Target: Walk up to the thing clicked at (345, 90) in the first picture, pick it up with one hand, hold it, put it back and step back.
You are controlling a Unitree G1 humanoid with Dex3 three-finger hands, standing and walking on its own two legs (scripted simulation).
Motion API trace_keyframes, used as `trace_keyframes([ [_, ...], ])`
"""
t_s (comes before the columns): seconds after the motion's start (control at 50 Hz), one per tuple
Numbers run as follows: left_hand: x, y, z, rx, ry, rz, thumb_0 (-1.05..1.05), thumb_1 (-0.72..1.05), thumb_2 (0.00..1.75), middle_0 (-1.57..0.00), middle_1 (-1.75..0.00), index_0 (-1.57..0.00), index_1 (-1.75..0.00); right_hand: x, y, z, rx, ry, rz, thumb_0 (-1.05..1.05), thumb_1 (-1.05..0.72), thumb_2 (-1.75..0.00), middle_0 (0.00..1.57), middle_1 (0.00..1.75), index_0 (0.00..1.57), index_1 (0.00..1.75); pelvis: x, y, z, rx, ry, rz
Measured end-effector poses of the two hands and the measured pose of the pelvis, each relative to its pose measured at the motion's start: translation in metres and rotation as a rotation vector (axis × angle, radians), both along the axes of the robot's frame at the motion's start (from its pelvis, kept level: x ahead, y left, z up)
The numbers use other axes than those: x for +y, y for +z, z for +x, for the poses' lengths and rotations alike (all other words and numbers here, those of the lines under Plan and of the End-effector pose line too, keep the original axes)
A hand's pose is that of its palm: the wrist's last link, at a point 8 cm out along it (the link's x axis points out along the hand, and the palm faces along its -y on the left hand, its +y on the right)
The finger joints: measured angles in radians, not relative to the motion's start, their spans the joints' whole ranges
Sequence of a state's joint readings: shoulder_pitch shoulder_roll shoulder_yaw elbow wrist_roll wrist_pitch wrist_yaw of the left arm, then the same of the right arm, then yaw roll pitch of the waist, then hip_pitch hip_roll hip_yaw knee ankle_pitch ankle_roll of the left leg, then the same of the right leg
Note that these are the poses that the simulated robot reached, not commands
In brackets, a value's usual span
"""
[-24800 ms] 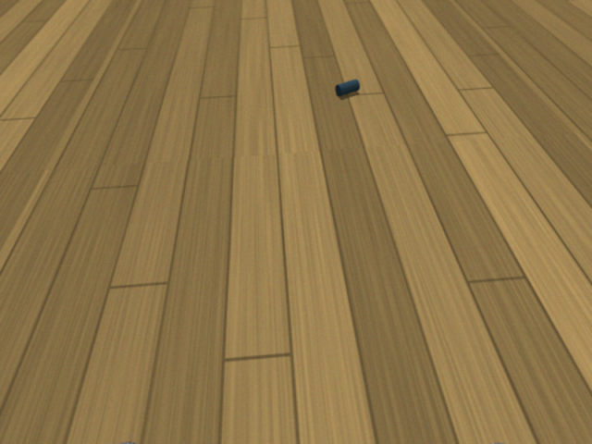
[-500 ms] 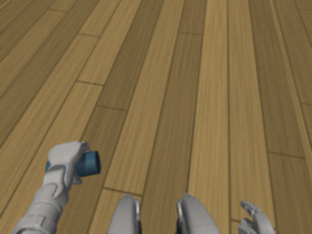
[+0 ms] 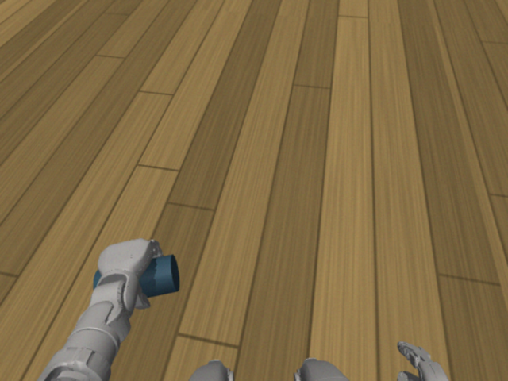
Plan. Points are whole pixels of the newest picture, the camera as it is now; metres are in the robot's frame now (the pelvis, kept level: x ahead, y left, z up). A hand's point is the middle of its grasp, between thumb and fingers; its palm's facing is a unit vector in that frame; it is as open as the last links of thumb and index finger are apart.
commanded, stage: hold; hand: left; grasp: from above
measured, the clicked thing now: (139, 280) +0.31 +0.23 -0.11
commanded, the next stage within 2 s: crouch in 1.96 s
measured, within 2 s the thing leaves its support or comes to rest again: neither
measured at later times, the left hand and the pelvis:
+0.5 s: hand (130, 268) +0.31 +0.22 -0.04, palm faces -0.44 -0.08 -0.89, open 9.7 cm; pelvis +0.01 +0.00 +0.02, yaw +0 degrees
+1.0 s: hand (126, 278) +0.28 +0.22 -0.02, palm faces -0.45 -0.08 -0.89, open 9.8 cm; pelvis +0.00 +0.00 +0.03, yaw +0 degrees
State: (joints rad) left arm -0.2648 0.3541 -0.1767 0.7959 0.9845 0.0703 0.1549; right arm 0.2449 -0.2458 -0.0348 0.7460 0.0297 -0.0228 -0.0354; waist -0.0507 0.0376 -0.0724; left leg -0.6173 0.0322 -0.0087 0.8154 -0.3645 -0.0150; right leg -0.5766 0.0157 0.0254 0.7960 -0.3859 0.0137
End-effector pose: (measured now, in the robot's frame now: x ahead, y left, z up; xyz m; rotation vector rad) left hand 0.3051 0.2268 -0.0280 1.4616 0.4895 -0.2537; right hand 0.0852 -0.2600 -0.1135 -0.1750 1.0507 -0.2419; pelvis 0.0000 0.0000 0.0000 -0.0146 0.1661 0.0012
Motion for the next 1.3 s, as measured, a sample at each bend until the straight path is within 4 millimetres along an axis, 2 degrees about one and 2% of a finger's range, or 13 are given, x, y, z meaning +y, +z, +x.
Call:
trace_keyframes([
  [0.2,0.0,0.018,0.008,-0.006,-0.01,0.015,-0.02,-0.02,0.51,-0.79,-0.4,-0.8,-0.42,0.0,0.014,0.021,-0.034,0.004,0.005,0.0,-0.91,-0.9,0.2,0.3,0.2,0.3,0.001,0.012,0.011,-0.035,-0.001,0.005],
  [0.42,0.0,0.036,0.01,-0.014,-0.019,0.016,-0.02,0.0,0.5,-0.79,-0.38,-0.8,-0.4,0.001,0.024,0.031,-0.059,0.008,0.016,0.0,-0.91,-0.9,0.2,0.3,0.2,0.3,0.002,0.019,0.014,-0.07,-0.004,0.009],
  [1.02,-0.006,0.062,-0.019,-0.007,-0.044,0.01,-0.03,-0.01,0.52,-0.79,-0.4,-0.79,-0.43,0.008,0.037,0.035,-0.121,0.037,0.048,0.01,-0.91,-0.9,0.2,0.3,0.2,0.3,0.001,0.029,-0.004,-0.143,-0.009,0.014],
  [1.3,-0.007,0.072,-0.024,-0.019,-0.049,0.005,-0.03,-0.01,0.51,-0.79,-0.4,-0.79,-0.43,0.008,0.042,0.044,-0.152,0.049,0.05,0.01,-0.91,-0.9,0.2,0.3,0.2,0.3,-0.001,0.031,-0.007,-0.16,-0.009,0.015],
])
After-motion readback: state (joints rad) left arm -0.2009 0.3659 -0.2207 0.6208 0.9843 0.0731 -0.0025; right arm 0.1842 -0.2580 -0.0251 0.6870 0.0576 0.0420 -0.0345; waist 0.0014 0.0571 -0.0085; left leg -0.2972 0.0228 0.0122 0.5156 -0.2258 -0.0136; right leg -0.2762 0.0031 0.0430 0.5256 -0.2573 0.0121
